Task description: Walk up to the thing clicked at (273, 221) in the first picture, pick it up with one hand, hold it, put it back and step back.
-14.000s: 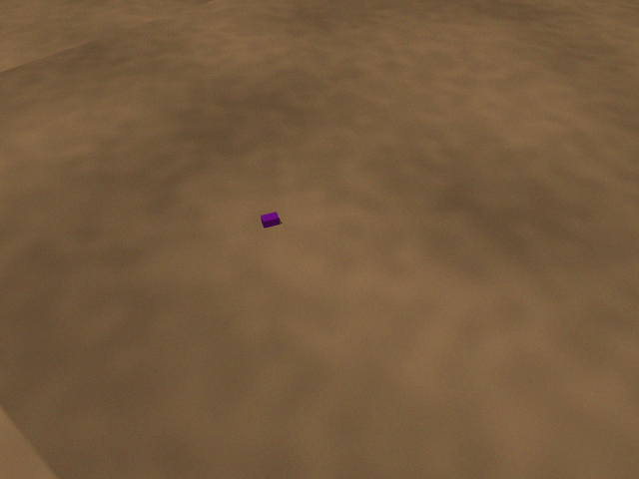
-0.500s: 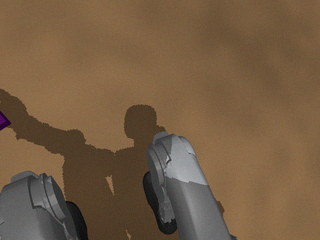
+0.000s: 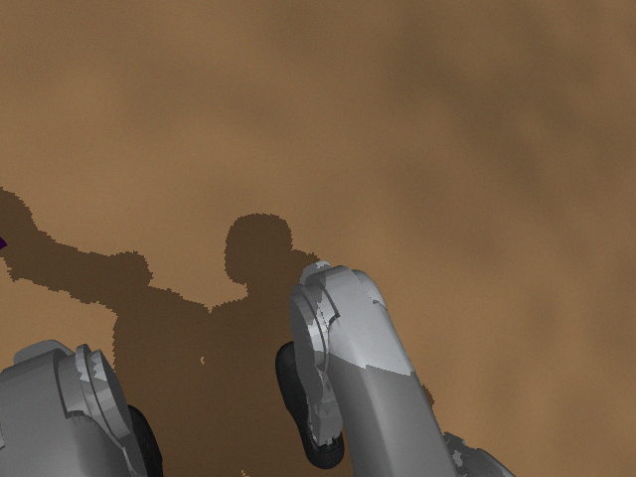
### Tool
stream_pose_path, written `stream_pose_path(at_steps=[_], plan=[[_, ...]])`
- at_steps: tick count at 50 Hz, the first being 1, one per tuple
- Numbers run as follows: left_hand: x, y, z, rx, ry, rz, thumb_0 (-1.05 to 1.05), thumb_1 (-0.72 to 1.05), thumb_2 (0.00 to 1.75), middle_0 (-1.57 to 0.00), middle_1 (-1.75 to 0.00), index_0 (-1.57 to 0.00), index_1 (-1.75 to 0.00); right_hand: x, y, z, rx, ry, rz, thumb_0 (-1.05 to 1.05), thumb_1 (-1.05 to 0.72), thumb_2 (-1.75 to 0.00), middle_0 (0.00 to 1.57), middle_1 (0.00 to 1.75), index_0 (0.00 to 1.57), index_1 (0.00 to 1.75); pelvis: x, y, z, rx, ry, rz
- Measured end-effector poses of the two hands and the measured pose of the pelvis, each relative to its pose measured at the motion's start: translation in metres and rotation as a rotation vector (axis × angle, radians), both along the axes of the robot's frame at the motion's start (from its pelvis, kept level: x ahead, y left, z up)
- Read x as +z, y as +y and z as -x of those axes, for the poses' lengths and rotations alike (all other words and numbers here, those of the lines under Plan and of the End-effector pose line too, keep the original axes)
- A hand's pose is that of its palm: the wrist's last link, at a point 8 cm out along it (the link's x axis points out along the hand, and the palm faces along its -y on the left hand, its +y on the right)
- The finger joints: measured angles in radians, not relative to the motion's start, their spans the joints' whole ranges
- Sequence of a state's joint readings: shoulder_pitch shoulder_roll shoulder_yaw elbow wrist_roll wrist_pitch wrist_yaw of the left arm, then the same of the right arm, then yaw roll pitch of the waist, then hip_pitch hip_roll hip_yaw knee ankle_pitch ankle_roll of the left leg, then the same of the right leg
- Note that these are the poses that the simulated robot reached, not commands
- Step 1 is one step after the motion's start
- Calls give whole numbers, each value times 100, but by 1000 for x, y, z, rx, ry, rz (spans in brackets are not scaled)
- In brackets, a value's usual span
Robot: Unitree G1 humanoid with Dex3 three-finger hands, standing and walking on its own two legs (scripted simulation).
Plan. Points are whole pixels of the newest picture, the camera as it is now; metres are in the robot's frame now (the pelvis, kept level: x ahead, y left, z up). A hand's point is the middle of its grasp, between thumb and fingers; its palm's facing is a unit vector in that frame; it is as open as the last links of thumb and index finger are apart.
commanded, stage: rest palm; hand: left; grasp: from above
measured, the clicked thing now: out of the picture +0.47 +0.32 -0.29
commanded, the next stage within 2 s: close in 0.72 s
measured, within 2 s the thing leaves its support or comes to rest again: neither
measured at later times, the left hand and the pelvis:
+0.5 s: hand out of the picture +0.46 +0.31 -0.24, palm faces -0.35 -0.27 -0.90, open 13.3 cm; pelvis +0.00 +0.01 -0.01, yaw -3 degrees
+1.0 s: hand out of the picture +0.46 +0.31 -0.25, palm faces -0.34 -0.26 -0.90, open 12.1 cm; pelvis +0.00 +0.01 +0.00, yaw -4 degrees
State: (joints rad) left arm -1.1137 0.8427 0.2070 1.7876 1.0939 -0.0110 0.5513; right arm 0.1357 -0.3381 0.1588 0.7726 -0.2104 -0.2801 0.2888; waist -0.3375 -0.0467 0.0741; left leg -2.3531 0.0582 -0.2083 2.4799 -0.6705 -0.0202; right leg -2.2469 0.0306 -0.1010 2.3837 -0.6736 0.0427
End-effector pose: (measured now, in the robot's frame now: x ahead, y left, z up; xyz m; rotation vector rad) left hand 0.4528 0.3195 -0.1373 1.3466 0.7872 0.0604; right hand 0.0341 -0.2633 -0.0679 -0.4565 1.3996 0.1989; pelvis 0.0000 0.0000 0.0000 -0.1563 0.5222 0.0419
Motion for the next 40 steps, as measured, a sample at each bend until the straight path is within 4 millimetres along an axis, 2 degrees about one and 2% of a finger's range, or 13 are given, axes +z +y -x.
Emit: stream_pose_path(at_steps=[7,13,19,29,40], plan=[[-29,-4,-1,-13,-22,6,0,-41,88,-27,-76,-24,-80,10,5,32,8,105,14,0,-89,-90,20,29,20,30,-4,-1,1,-10,-24,9],[-40,-9,-11,-17,-58,-5,0,-39,86,-29,-74,-25,-77,15,12,43,14,143,9,0,-89,-90,20,29,20,30,-7,1,0,-21,-35,28],[-42,-9,-15,6,-60,-6,0,-37,85,-30,-71,-26,-75,14,19,38,21,119,-11,0,-89,-90,20,29,20,30,-8,5,-2,-29,-39,46],[-46,1,-6,33,-30,4,0,-35,82,-31,-72,-28,-75,11,28,21,66,59,-40,0,-90,-90,20,29,20,30,-8,8,-1,-29,-54,59],[-54,0,-5,-6,-44,2,0,-30,78,-33,-73,-31,-75,22,28,20,111,74,-26,0,-90,-90,20,29,20,30,-6,10,1,-28,-67,74]])
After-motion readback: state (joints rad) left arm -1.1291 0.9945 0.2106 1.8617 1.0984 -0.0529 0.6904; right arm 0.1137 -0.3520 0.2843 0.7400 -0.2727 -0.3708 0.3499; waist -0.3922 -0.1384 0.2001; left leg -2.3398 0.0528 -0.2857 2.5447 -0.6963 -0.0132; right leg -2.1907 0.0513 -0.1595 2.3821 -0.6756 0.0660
